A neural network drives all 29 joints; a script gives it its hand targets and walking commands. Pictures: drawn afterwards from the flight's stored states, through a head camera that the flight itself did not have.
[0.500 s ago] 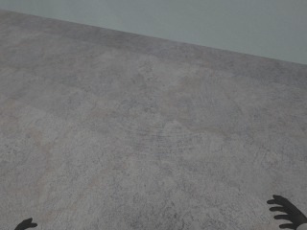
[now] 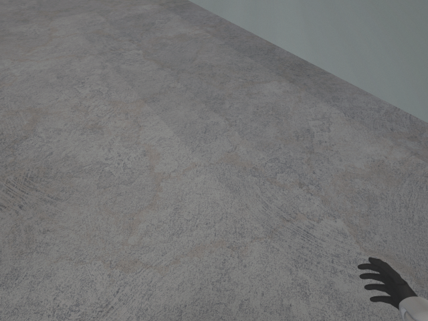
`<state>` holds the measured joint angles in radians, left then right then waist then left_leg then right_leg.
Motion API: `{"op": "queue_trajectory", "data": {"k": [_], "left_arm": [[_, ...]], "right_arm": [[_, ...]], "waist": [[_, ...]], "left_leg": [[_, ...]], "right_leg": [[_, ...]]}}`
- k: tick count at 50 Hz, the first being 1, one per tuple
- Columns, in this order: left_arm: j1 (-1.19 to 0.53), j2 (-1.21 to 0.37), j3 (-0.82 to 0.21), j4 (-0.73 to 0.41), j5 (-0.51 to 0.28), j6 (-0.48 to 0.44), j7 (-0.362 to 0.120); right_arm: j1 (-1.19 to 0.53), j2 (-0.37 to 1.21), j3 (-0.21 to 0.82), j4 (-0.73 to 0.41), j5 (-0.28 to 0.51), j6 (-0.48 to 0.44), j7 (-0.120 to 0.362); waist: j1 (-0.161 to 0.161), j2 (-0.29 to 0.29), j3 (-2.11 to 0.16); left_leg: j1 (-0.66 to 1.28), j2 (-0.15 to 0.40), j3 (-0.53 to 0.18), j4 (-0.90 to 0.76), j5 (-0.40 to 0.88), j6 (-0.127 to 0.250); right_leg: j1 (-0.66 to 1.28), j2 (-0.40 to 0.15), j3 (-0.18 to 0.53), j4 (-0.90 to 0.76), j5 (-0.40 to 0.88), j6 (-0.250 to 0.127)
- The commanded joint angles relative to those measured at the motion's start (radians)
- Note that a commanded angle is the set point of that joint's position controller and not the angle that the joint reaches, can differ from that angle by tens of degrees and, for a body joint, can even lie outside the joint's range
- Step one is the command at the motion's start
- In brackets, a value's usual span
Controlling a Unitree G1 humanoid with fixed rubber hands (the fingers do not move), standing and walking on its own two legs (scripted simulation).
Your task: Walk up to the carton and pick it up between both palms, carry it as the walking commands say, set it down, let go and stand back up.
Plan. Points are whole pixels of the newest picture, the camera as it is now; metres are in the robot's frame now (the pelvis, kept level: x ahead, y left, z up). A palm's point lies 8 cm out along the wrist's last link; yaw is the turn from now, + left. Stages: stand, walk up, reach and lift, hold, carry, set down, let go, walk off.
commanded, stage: walk up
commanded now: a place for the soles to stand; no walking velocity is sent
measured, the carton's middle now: out of the picture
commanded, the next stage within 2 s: none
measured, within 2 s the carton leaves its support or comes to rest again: neither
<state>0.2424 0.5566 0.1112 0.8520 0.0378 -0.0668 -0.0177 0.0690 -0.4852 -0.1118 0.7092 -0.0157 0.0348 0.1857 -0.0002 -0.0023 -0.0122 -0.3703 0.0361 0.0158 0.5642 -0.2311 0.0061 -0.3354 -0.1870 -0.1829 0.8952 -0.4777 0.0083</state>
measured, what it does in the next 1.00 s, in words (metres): walks ahead, turning left: right foot, then left foot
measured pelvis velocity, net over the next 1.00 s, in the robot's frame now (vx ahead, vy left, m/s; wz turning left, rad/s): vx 0.37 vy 0.25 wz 0.72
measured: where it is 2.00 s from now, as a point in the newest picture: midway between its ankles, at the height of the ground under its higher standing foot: (50, 234)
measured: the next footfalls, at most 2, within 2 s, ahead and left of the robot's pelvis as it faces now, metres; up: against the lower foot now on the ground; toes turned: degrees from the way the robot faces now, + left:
right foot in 0.24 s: +0.27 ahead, -0.07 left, +0.00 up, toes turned +8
left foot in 0.74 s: +0.31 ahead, +0.34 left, +0.00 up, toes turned +41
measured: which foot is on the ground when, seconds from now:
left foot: down 0.00-0.24, up 0.26-0.72, down 0.74-1.00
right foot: up 0.00-0.22, down 0.24-0.74, up 0.76-1.00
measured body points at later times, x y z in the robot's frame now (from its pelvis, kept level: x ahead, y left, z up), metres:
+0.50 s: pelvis +0.18 +0.04 +0.02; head +0.19 +0.00 +0.46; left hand +0.06 +0.43 +0.00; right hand +0.54 -0.14 -0.03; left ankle +0.19 +0.25 -0.67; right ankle +0.23 -0.07 -0.73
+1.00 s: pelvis +0.37 +0.25 +0.01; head +0.39 +0.26 +0.46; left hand +0.22 +0.60 -0.06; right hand +0.68 +0.05 -0.08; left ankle +0.28 +0.31 -0.73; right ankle +0.54 +0.21 -0.70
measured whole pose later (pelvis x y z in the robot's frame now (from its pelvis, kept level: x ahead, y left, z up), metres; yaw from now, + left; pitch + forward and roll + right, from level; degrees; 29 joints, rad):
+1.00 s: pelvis +0.37 +0.25 +0.01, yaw +41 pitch +2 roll +1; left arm 0.22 0.54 0.06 0.88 -0.01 -0.14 -0.03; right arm 0.19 -0.51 -0.11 0.81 -0.02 0.01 0.15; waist -0.05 0.00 0.02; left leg -0.21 -0.04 0.02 0.44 -0.27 0.06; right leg -0.56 -0.12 -0.09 0.72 -0.28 0.01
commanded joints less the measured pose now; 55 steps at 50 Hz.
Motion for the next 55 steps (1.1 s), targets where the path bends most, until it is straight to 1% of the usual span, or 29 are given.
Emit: {"op": "queue_trajectory", "data": {"k": [1, 7, 8, 10, 11, 12, 13, 14, 17, 20, 23, 30, 31, 32, 34, 35, 36, 37, 38, 39, 40, 42, 44, 46, 49, 51, 53, 54, 55], "left_arm": [[-0.04, 0.205, 0.017, -0.077, -0.026, -0.031, 0.015], [0.012, 0.185, 0.023, -0.054, -0.02, -0.061, 0.029], [0.008, 0.186, 0.029, -0.049, -0.02, -0.068, 0.032], [0.104, 0.224, 0.041, -0.016, -0.031, -0.076, 0.037], [0.212, 0.292, 0.059, 0.01, -0.024, -0.076, 0.04], [0.191, 0.358, 0.077, -0.004, -0.01, -0.078, 0.055], [0.119, 0.368, 0.076, -0.05, -0.015, -0.08, 0.064], [0.049, 0.325, 0.063, -0.06, -0.015, -0.086, 0.059], [-0.034, 0.257, 0.063, -0.058, -0.025, -0.088, 0.028], [0.006, 0.253, 0.057, -0.026, -0.017, -0.084, 0.022], [0.014, 0.269, 0.062, -0.005, -0.011, -0.079, 0.017], [0.025, 0.287, 0.061, 0.004, -0.015, -0.077, 0.004], [0.059, 0.306, 0.058, 0.017, -0.047, -0.076, 0.006], [0.081, 0.301, 0.054, 0.02, -0.044, -0.073, 0.005], [0.066, 0.307, 0.058, 0.018, -0.046, -0.063, -0.002], [0.078, 0.298, 0.054, 0.011, -0.047, -0.058, 0.002], [0.1, 0.252, 0.037, 0.004, -0.049, -0.057, 0.005], [0.103, 0.165, 0.013, -0.033, -0.052, -0.067, 0.005], [0.033, 0.172, 0.01, -0.08, -0.048, -0.075, 0.007], [-0.034, 0.214, 0.005, -0.077, -0.044, -0.081, 0.005], [-0.045, 0.206, 0.001, -0.06, -0.055, -0.084, -0.003], [0.0, 0.208, 0.002, -0.042, -0.065, -0.089, -0.014], [0.06, 0.207, 0.003, -0.013, -0.056, -0.079, -0.011], [0.029, 0.199, 0.003, -0.007, -0.05, -0.079, -0.005], [-0.042, 0.166, 0.003, -0.015, -0.039, -0.083, 0.003], [-0.003, 0.15, 0.003, 0.015, -0.041, -0.088, 0.005], [0.179, 0.193, 0.038, 0.062, -0.046, -0.086, 0.014], [0.297, 0.273, 0.066, 0.079, -0.033, -0.087, 0.024], [0.28, 0.347, 0.081, 0.048, -0.025, -0.094, 0.035]], "right_arm": [[-0.042, -0.241, -0.073, -0.073, 0.011, 0.0, -0.027], [-0.078, -0.215, -0.057, -0.159, -0.02, -0.006, 0.008], [-0.093, -0.217, -0.054, -0.168, -0.022, -0.007, 0.009], [-0.125, -0.205, -0.041, -0.183, -0.014, -0.012, 0.007], [-0.126, -0.172, -0.033, -0.192, -0.013, -0.017, 0.004], [-0.096, -0.128, -0.017, -0.189, -0.028, -0.023, -0.003], [-0.056, -0.159, -0.017, -0.184, -0.039, -0.026, -0.009], [-0.036, -0.176, -0.024, -0.157, -0.035, -0.03, -0.004], [-0.013, -0.221, -0.042, -0.092, -0.012, -0.033, 0.014], [-0.114, -0.17, -0.033, -0.093, -0.004, -0.031, 0.042], [-0.206, -0.141, -0.025, -0.094, -0.001, -0.026, 0.061], [-0.274, -0.134, -0.025, -0.104, 0.003, -0.025, 0.058], [-0.304, -0.174, -0.016, -0.059, -0.001, -0.019, 0.057], [-0.324, -0.166, -0.016, -0.068, 0.002, -0.022, 0.053], [-0.266, -0.178, -0.028, -0.054, 0.007, -0.028, 0.036], [-0.168, -0.2, -0.04, -0.024, 0.007, -0.031, 0.02], [0.009, -0.265, -0.069, 0.026, -0.006, -0.034, -0.004], [0.134, -0.368, -0.108, 0.042, -0.018, -0.03, -0.032], [0.097, -0.432, -0.106, 0.014, -0.011, -0.025, -0.046], [0.072, -0.373, -0.094, 0.022, 0.018, -0.02, -0.048], [0.064, -0.325, -0.085, 0.034, 0.024, -0.02, -0.056], [-0.009, -0.258, -0.06, 0.027, 0.024, -0.033, -0.068], [-0.047, -0.241, -0.047, 0.009, 0.012, -0.04, -0.055], [-0.067, -0.231, -0.038, -0.006, 0.002, -0.04, -0.037], [-0.05, -0.237, -0.04, -0.007, -0.01, -0.049, -0.026], [-0.046, -0.229, -0.036, -0.013, -0.005, -0.056, -0.025], [-0.055, -0.212, -0.023, -0.006, -0.005, -0.06, -0.022], [-0.045, -0.168, -0.007, -0.014, -0.008, -0.071, -0.023], [-0.04, -0.132, 0.016, -0.016, -0.016, -0.079, -0.033]], "waist": [[-0.026, 0.142, -0.002], [-0.005, 0.23, -0.045], [0.001, 0.212, -0.05], [0.084, 0.053, -0.078], [0.144, -0.134, -0.136], [0.143, -0.267, -0.145], [0.091, -0.129, -0.102], [0.052, -0.05, -0.105], [0.005, -0.064, -0.093], [0.036, -0.11, -0.034], [0.044, -0.133, 0.004], [0.022, -0.141, 0.027], [0.055, -0.076, 0.053], [0.068, -0.086, 0.066], [0.037, -0.075, 0.004], [-0.002, -0.03, -0.075], [-0.08, 0.084, -0.191], [-0.134, 0.304, -0.209], [-0.104, 0.323, -0.13], [-0.094, 0.145, -0.091], [-0.081, 0.101, -0.064], [-0.026, 0.121, -0.035], [0.018, 0.157, -0.056], [0.02, 0.168, -0.009], [-0.009, 0.184, -0.016], [0.017, 0.118, -0.039], [0.131, -0.004, -0.124], [0.205, -0.231, -0.184], [0.19, -0.301, -0.188]], "left_leg": [[0.316, 0.077, -0.334, -0.256, -0.046, 0.195], [0.06, 0.065, -0.39, -0.307, -0.178, 0.221], [0.001, 0.058, -0.378, -0.285, -0.167, 0.202], [-0.222, -0.033, -0.292, -0.141, -0.135, 0.124], [-0.37, -0.137, -0.189, 0.027, -0.197, 0.054], [-0.471, -0.112, -0.147, 0.302, -0.187, 0.011], [-0.489, -0.036, -0.203, 0.441, -0.154, -0.008], [-0.464, 0.015, -0.18, 0.469, -0.052, -0.006], [-0.338, 0.086, -0.121, 0.393, -0.026, -0.045], [-0.3, 0.095, -0.019, 0.294, 0.067, -0.051], [-0.312, 0.089, 0.051, 0.249, 0.131, -0.061], [-0.259, 0.096, 0.058, 0.155, 0.113, -0.029], [-0.225, 0.08, 0.085, 0.069, 0.104, -0.019], [-0.207, 0.059, 0.102, 0.016, 0.081, -0.007], [-0.053, -0.012, 0.176, -0.09, 0.022, 0.015], [0.1, -0.062, 0.193, -0.118, -0.027, 0.046], [0.363, -0.08, 0.101, -0.139, -0.128, 0.118], [0.604, 0.161, -0.307, -0.202, -0.339, 0.209], [0.642, 0.279, -0.652, -0.32, -0.513, 0.301], [0.529, 0.305, -0.567, -0.311, -0.416, 0.312], [0.498, 0.259, -0.435, -0.296, -0.23, 0.265], [0.32, 0.14, -0.286, -0.297, -0.038, 0.202], [0.23, 0.109, -0.212, -0.292, -0.085, 0.223], [0.133, 0.113, -0.222, -0.321, -0.15, 0.255], [0.023, 0.122, -0.264, -0.365, -0.208, 0.245], [-0.039, 0.095, -0.226, -0.279, -0.183, 0.208], [-0.263, 0.032, -0.154, -0.05, -0.085, 0.139], [-0.414, -0.062, -0.048, 0.235, -0.151, 0.092], [-0.516, -0.067, -0.063, 0.515, -0.242, 0.059]], "right_leg": [[-0.375, 0.073, 0.143, -0.028, 0.077, -0.011], [-0.091, 0.147, 0.11, -0.219, 0.204, -0.011], [-0.013, 0.151, 0.118, -0.264, 0.24, -0.022], [0.323, 0.145, 0.151, -0.463, 0.334, -0.067], [0.506, 0.01, 0.299, -0.601, 0.135, -0.097], [0.521, -0.273, 0.59, -0.722, -0.148, -0.137], [0.439, -0.367, 0.682, -0.753, -0.255, -0.166], [0.394, -0.34, 0.621, -0.731, -0.176, -0.194], [0.248, -0.232, 0.333, -0.689, -0.022, -0.166], [0.187, -0.178, 0.119, -0.71, 0.073, -0.14], [0.193, -0.18, 0.037, -0.746, 0.075, -0.152], [0.295, -0.194, -0.092, -0.722, 0.211, -0.16], [0.286, -0.184, -0.114, -0.724, 0.218, -0.128], [0.297, -0.175, -0.121, -0.709, 0.248, -0.124], [0.325, -0.152, -0.163, -0.551, 0.487, -0.119], [0.283, -0.135, -0.192, -0.362, 0.596, -0.117], [0.134, -0.078, -0.212, -0.069, 0.605, -0.083], [-0.248, 0.009, -0.159, 0.22, 0.216, -0.052], [-0.574, 0.109, -0.036, 0.326, 0.0, -0.031], [-0.511, 0.035, 0.104, 0.311, 0.076, -0.04], [-0.49, 0.025, 0.144, 0.245, 0.147, -0.044], [-0.348, 0.016, 0.147, 0.118, 0.227, -0.012], [-0.249, 0.037, 0.119, -0.024, 0.189, 0.004], [-0.205, 0.07, 0.087, -0.166, 0.132, 0.008], [-0.092, 0.097, 0.063, -0.264, 0.316, 0.002], [0.062, 0.092, 0.079, -0.356, 0.454, -0.018], [0.464, 0.09, 0.099, -0.373, 0.342, -0.063], [0.606, -0.077, 0.305, -0.507, 0.042, -0.097], [0.61, -0.373, 0.696, -0.689, -0.339, -0.165]]}}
